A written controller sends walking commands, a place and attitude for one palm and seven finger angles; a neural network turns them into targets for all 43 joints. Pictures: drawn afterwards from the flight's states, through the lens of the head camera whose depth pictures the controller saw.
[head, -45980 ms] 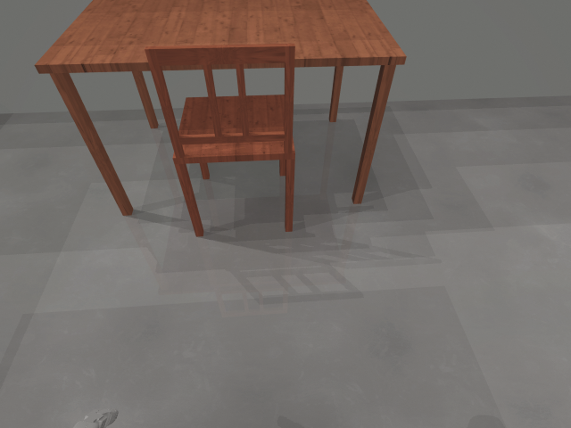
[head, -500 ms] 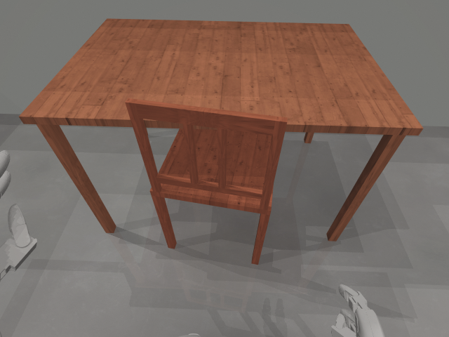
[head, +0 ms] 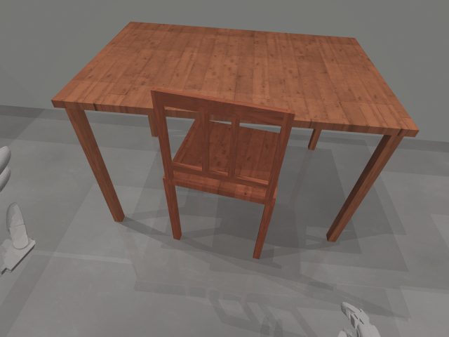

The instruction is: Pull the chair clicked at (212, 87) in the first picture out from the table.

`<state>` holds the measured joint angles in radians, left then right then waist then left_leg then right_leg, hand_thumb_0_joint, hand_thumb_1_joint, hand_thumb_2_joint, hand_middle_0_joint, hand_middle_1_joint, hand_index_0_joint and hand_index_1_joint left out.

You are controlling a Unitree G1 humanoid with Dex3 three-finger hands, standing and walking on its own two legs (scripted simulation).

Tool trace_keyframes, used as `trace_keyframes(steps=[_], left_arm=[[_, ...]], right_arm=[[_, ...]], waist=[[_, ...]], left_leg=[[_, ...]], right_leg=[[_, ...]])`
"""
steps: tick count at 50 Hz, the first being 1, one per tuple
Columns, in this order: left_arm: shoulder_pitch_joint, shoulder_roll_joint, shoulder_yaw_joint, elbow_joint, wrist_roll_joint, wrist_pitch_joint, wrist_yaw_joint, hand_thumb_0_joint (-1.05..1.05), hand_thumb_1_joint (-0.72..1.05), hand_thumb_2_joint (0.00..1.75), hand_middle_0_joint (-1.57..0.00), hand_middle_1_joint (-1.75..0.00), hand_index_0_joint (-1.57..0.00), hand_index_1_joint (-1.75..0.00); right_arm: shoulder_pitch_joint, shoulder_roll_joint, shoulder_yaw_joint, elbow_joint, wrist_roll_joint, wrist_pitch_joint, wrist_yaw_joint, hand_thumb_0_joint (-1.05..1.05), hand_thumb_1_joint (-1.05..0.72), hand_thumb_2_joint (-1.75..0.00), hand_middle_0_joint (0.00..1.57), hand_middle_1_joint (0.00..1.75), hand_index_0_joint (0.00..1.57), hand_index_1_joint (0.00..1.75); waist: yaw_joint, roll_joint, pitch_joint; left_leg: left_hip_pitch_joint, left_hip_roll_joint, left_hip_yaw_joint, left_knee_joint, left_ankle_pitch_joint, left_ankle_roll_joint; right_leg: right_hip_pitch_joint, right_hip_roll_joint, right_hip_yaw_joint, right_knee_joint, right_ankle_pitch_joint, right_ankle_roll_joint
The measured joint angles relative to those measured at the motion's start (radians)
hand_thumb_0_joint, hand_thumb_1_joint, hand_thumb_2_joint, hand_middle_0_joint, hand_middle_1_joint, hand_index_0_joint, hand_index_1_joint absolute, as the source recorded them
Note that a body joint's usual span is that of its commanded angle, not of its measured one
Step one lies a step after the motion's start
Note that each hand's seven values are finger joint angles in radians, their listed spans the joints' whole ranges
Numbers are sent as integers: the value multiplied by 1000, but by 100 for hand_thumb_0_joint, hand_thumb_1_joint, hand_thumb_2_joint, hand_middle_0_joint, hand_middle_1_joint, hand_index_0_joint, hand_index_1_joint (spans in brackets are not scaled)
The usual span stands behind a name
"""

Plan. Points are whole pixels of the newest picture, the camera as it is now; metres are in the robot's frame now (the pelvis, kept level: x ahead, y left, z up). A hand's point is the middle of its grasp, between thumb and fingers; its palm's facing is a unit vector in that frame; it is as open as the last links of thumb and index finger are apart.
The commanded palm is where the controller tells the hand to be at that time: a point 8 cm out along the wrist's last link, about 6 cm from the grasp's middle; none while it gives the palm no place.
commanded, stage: stop stepping back and stand still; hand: left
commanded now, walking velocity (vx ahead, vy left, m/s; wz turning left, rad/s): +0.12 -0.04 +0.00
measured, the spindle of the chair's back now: (205, 143) +0.71 +0.12 -0.10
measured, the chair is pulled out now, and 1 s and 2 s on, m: -0.05 -0.05 -0.05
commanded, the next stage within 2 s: let the arm hang, fingers relaxed in 0.78 s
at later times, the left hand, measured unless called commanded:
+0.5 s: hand (57, 248) +0.18 +0.23 +0.16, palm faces +0.32 -0.83 -0.46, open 7.4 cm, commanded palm +0.13 +0.28 +0.19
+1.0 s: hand (87, 298) +0.17 +0.24 +0.01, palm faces +0.11 -0.88 -0.46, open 7.4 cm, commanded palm none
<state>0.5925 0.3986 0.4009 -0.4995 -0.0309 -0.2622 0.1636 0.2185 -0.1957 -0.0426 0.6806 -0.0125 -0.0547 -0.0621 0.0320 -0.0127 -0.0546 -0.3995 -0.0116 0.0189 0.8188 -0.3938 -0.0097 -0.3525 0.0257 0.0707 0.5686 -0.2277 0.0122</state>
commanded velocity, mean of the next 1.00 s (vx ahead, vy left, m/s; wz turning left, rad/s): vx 0.06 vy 0.00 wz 0.00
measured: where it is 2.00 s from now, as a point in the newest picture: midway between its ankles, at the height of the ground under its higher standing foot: outside the picture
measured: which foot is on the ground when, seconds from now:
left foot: up 0.00-0.02, down 0.04-1.00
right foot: down 0.00-0.04, up 0.06-0.28, down 0.30-1.00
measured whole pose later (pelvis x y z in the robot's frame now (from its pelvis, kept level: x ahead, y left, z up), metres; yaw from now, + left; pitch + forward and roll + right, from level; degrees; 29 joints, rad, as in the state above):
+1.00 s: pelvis -0.05 +0.01 +0.00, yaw -5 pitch +2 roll +0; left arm 0.34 0.32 0.17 0.17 0.03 -0.04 0.05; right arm 0.13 -0.25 -0.02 0.76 -0.01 -0.06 0.00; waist 0.01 0.07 -0.05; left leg -0.33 -0.03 0.02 0.56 -0.26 0.05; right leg -0.25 0.00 0.00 0.56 -0.34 0.00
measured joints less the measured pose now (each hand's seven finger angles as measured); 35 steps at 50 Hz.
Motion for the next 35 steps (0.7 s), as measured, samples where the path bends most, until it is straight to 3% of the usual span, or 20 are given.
trace_keyframes(steps=[2,5,8,10,14,16,20,23,28,35], left_arm=[[-44,-3,4,26,-2,-6,11,1,88,90,-22,-30,-21,-30],[-115,8,17,60,-8,8,17,1,89,90,-22,-30,-21,-30],[-100,12,22,17,-17,40,13,2,89,90,-21,-30,-21,-30],[-61,13,13,-39,-17,53,12,2,89,90,-21,-30,-21,-30],[22,52,13,-98,-6,42,10,2,89,90,-21,-30,-21,-30],[12,53,6,-67,0,36,4,2,89,90,-21,-30,-21,-30],[-2,38,-2,3,-12,49,4,1,88,90,-22,-30,-21,-30],[21,20,-2,34,-18,54,6,1,88,90,-22,-30,-21,-30],[0,1,-22,86,-13,60,7,2,89,90,-22,-30,-21,-30],[-25,22,-27,43,-6,45,2,2,89,90,-22,-30,-21,-30]], right_arm=[[-5,-10,14,-27,4,-22,-11,1,-91,-90,20,30,20,30],[-37,16,27,-38,-8,-57,-9,1,-91,-90,20,30,20,30],[-28,45,40,-55,-10,-89,15,1,-91,-90,20,30,20,30],[-9,55,50,-67,-2,-100,30,1,-91,-90,20,30,20,30],[25,62,70,-78,7,-87,35,1,-90,-90,20,30,20,30],[25,51,66,-65,8,-67,28,1,-90,-90,20,30,20,30],[40,11,44,-34,15,-27,17,1,-90,-90,20,30,20,30],[61,-23,29,-14,23,-13,12,1,-91,-90,20,30,20,30],[76,-37,17,9,25,-21,-8,1,-91,-90,20,30,20,30],[18,-16,24,-30,24,-38,-6,1,-91,-90,20,30,20,30]], waist=[[-15,3,7],[-9,-43,71],[-32,-44,78],[-41,-39,67],[-55,-49,28],[-58,-22,24],[-60,27,16],[-57,41,2],[-57,3,10],[-58,-15,46]], left_leg=[[89,18,-10,-207,51,21],[86,6,24,-223,100,39],[95,32,29,-264,135,35],[102,51,36,-287,151,29],[90,62,68,-282,149,15],[74,77,65,-261,139,11],[62,67,17,-216,85,18],[101,47,3,-248,119,26],[167,17,16,-313,124,30],[182,19,20,-344,142,30]], right_leg=[[-42,4,-9,23,6,10],[-94,13,16,163,-146,9],[-97,39,-14,278,-191,13],[-45,31,-43,225,-181,14],[128,-3,-75,-25,-113,5],[157,13,-80,-83,-88,-37],[167,33,-80,-112,-63,-47],[179,41,-61,-114,-67,-43],[211,14,-45,-110,-85,-30],[228,15,-41,-150,-59,-28]])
